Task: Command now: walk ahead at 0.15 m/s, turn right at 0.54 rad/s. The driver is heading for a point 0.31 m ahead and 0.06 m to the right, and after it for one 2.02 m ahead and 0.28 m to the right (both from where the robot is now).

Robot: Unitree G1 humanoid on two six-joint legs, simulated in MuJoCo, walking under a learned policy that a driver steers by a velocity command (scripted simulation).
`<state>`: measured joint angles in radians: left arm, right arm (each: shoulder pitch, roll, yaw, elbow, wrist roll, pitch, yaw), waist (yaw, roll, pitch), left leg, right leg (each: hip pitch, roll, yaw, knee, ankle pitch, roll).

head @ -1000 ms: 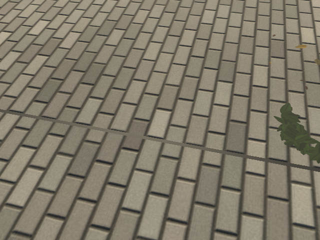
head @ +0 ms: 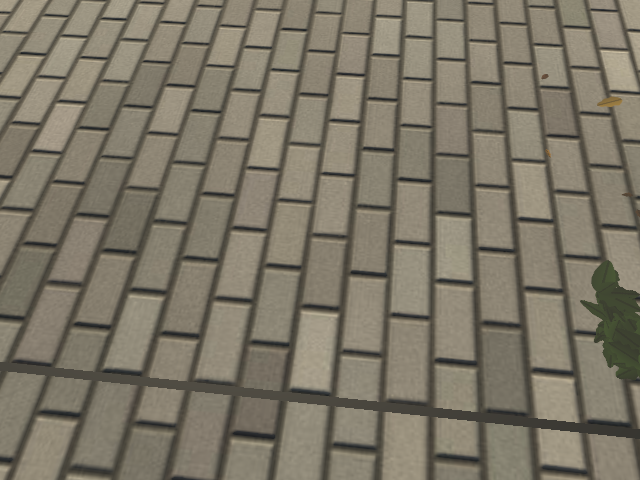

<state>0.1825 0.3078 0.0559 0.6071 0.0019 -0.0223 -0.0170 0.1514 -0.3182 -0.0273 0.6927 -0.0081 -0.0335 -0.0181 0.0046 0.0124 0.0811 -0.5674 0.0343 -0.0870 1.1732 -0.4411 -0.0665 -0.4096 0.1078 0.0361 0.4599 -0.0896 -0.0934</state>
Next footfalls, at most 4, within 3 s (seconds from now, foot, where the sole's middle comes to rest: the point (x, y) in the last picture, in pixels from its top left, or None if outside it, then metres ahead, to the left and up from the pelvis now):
0.26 left None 0.18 0.17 -0.77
0.74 right None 0.37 -0.19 -0.77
1.28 left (365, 327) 0.74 -0.06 -0.77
1.78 right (441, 231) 1.01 -0.26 -0.77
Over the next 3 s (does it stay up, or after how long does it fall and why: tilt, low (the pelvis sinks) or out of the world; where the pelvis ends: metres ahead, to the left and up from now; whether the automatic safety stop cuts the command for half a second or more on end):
stays up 1.44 -0.25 0.01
